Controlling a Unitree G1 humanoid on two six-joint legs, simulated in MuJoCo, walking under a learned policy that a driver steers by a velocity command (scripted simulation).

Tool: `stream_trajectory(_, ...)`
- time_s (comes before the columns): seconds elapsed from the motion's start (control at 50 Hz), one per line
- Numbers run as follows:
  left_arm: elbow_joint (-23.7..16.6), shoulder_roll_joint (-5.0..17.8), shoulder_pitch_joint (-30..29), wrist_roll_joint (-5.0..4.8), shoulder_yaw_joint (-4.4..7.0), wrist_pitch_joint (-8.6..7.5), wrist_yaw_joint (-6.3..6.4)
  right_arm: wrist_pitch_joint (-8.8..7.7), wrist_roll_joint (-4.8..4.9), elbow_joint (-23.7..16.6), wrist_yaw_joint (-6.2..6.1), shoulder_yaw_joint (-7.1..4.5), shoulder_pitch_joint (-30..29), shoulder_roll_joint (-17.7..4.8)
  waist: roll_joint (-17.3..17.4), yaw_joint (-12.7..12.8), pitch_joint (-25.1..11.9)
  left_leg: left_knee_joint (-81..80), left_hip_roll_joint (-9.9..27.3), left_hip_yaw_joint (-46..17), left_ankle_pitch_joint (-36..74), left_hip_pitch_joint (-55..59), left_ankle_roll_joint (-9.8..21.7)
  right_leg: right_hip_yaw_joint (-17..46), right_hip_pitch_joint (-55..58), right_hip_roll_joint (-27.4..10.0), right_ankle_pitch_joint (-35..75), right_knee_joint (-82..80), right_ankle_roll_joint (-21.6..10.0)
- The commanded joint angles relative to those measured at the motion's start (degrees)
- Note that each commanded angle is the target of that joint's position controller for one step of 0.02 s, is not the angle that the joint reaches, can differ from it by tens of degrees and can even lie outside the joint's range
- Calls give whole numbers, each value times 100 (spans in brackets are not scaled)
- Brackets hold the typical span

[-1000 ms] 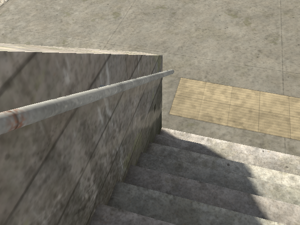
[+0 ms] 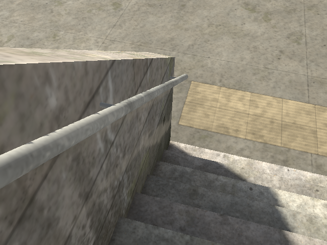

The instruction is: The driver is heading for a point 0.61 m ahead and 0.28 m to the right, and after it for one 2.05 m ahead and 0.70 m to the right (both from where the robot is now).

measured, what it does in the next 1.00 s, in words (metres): goes down, turning right: left foot, then right foot 0.19 m lower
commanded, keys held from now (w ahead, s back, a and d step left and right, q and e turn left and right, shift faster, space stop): w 0.02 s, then w+e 0.96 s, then w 0.02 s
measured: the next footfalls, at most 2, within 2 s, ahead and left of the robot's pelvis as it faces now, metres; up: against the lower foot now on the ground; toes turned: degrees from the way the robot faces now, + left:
left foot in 0.28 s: +0.16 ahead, +0.13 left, +0.00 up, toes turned -8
right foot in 0.64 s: +0.24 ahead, -0.21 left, -0.19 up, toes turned -24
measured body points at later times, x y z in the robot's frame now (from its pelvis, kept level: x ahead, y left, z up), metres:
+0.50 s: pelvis +0.14 -0.01 -0.16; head +0.15 -0.01 +0.29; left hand +0.36 +0.21 -0.27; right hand -0.01 -0.20 -0.30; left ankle +0.12 +0.14 -0.79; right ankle +0.18 -0.16 -0.78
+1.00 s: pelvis +0.32 -0.13 -0.32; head +0.33 -0.14 +0.13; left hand +0.30 +0.09 -0.47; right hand +0.36 -0.38 -0.45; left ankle +0.58 -0.08 -0.97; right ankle +0.21 -0.20 -0.98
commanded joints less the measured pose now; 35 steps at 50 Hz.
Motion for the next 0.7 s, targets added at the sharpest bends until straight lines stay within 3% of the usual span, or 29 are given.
stream_trajectory(0.02,698,278,1979,-360,91,76,173,336,415,-407,-261,-440,52,-1541,-617,391,-290,2111,169,-365,2777,-1858,259,348,2992,-482,3296,-953,-513)
stream_trajectory(0.04,662,535,2214,-382,80,32,189,315,606,-715,-310,-389,-98,-1209,-1249,458,-900,3743,-79,-34,-695,-3863,38,1050,4918,-1694,6275,1057,-1233)
stream_trajectory(0.06,628,704,2109,-521,143,102,193,316,386,-841,-363,-288,-301,-958,-921,404,-945,3920,302,-449,-368,-4849,69,1346,4971,-1893,5866,1422,-1626)
stream_trajectory(0.08,549,854,1934,-438,215,225,281,302,293,-887,-445,-302,-383,-899,-88,413,-1030,4175,453,-693,23,-4960,24,1700,4278,-2066,3960,1240,-2060)
stream_trajectory(0.1,935,1475,3486,163,481,-127,19,25,-59,-987,342,48,288,45,393,907,-1784,5180,571,-1710,868,-5681,-537,2527,4796,-2735,3483,1561,-2278)
stream_trajectory(0.12,785,1116,3127,209,460,-309,-55,-38,-33,-935,644,-110,191,-232,1216,769,-453,3323,737,-1872,2380,-6445,-776,2331,3685,-2350,2280,1208,-1968)
stream_trajectory(0.16,331,-458,1581,-166,-76,-387,53,-50,-274,-1029,575,-134,-472,-308,1275,-95,78,140,1222,-1010,5387,-3586,-384,907,-779,-887,137,1029,-1433)
stream_trajectory(0.18,260,-357,1494,-120,-118,-393,24,24,-338,-996,650,-112,-683,-124,188,-217,-53,-120,1089,-560,6142,-1937,-222,399,-2199,-51,-1071,1049,-1283)
stream_trajectory(0.2,-102,31,716,-135,-101,-417,50,122,-316,-1368,667,-18,-1272,67,-14,-408,-268,-171,907,-372,6237,-563,-307,741,-3544,114,-1819,1059,-1210)
stream_trajectory(0.22,-389,771,32,-80,-4,-449,55,163,-302,-1179,775,79,-577,151,135,-914,-500,739,676,-208,6761,627,-391,944,-4465,128,-1371,1497,-1096)
stream_trajectory(0.24,-783,1465,-472,-198,147,-526,96,152,-192,-1103,672,-80,80,-216,659,-1195,-491,522,425,20,5809,1218,-556,853,-4906,157,-959,2015,-926)
stream_trajectory(0.28,-1431,1705,-1207,-423,167,-677,110,43,-356,-996,226,-458,1744,-1092,1057,-1887,-519,-346,175,148,3964,2894,-598,1224,-5351,-41,595,3278,-445)
stream_trajectory(0.3,-1668,1367,-1700,-363,154,-639,20,-14,-476,-611,120,-617,3198,-1320,1908,-2622,-759,-2155,359,-160,4207,3193,-76,905,-4884,489,-515,6026,-118)
stream_trajectory(0.32,-1373,192,625,-30,60,-565,-210,-83,-270,-1111,285,-489,2039,-1745,3061,-772,-1729,-3401,2502,-4069,7876,3069,2273,676,-4862,928,-6268,7582,261)
stream_trajectory(0.34,-1021,430,1352,-330,78,-349,-109,-172,-475,-1192,444,-329,1678,-1343,1115,-711,-546,-3905,2813,-5391,6950,1732,2708,1554,-5350,824,-5297,8265,-37)
stream_trajectory(0.36,-675,-188,1111,11,80,65,191,48,489,-1184,-132,-581,872,-1290,-866,7,-342,-3825,3225,-4532,6882,1064,1196,1573,-3951,160,-5076,6590,-90)
stream_trajectory(0.38,-997,-219,1369,-154,-114,38,-143,-38,-286,-1128,406,-190,233,-525,797,181,292,-4561,2437,-4438,3753,-308,1747,1563,-5131,19,-3982,6210,-102)
stream_trajectory(0.4,-574,-41,1628,273,-60,124,-157,47,-245,-973,384,-124,48,-305,1430,181,645,-4513,2542,-4820,592,-1796,1835,1215,-4103,-488,-3596,5688,8)
stream_trajectory(0.42,-192,339,2142,274,35,126,-246,-8,-202,-1293,357,-30,-689,-213,655,505,496,-3571,1659,-3129,952,-3100,1565,666,-2829,-103,-2681,5938,279)
stream_trajectory(0.44,-275,376,1858,273,34,200,-382,-114,-295,-1477,301,-14,-1591,-287,1054,655,363,-3167,1422,-2384,992,-3522,1007,775,-2616,-329,-1149,5544,315)
stream_trajectory(0.46,-484,395,1547,299,60,218,-360,-233,-461,-1341,204,18,-1601,-383,855,574,171,-2776,1359,-1804,725,-3750,675,543,-2025,-395,-469,5051,153)
stream_trajectory(0.5,-665,893,794,390,172,82,-297,-341,-416,-1170,147,38,-669,-676,1050,116,-26,-2308,1568,-1731,332,-2939,708,73,-2265,-236,-1190,4960,76)
stream_trajectory(0.52,-964,943,-11,212,129,92,-205,-421,-338,-1281,19,60,-668,-768,732,-170,103,-2168,1520,-1315,-306,-2467,259,142,-2286,-712,202,2633,134)
stream_trajectory(0.58,-992,567,-786,207,44,111,-234,-264,-193,-686,117,6,849,-1263,1435,-832,557,-2560,2128,-1753,-1298,-2212,571,-687,-979,-349,-1489,1103,248)
stream_trajectory(0.6,-985,555,-487,216,36,146,-235,-158,-274,-757,229,-97,567,-1611,1294,-537,557,-2056,2213,-1742,-711,-1904,424,-620,-504,-449,-1615,475,135)
stream_trajectory(0.64,-28,1246,1956,72,427,18,-264,17,-371,-773,593,-192,-186,-1922,723,648,-219,270,1859,-1082,678,-1566,98,-643,1701,-337,-562,-286,60)
stream_trajectory(0.66,166,1980,2501,217,751,-20,-261,45,-427,-418,798,-149,383,-1497,103,849,-674,2590,1143,-581,1518,-2093,-106,-357,2700,-389,-611,558,-509)
stream_trajectory(0.68,231,2218,2820,86,752,-49,-312,13,-428,-541,957,9,921,-674,-746,406,-1877,4569,696,-438,566,-3766,-199,583,4478,-918,1629,2108,-1483)
stream_trajectory(0.7,422,2035,3432,61,667,-137,-417,-43,-173,-1043,906,-67,50,-1016,-487,890,-1554,5263,470,-367,897,-5001,-295,1262,4324,-1154,1428,1731,-1549)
